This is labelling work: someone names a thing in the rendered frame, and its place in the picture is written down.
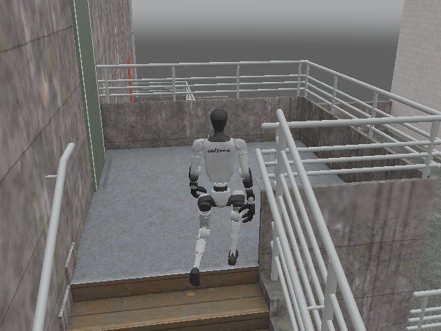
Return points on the left robot upper arm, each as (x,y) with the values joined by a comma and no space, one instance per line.
(196,156)

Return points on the robot left foot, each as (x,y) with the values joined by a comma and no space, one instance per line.
(194,277)

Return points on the robot right hand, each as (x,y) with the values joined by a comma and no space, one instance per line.
(249,213)

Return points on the right robot upper arm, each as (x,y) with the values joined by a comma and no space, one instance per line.
(243,157)

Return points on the robot right forearm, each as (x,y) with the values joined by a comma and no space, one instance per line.
(249,189)

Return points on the right robot thigh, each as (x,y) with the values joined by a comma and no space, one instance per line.
(237,199)

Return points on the robot left hand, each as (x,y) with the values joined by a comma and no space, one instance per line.
(200,189)

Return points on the robot left forearm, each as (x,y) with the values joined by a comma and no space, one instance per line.
(193,180)

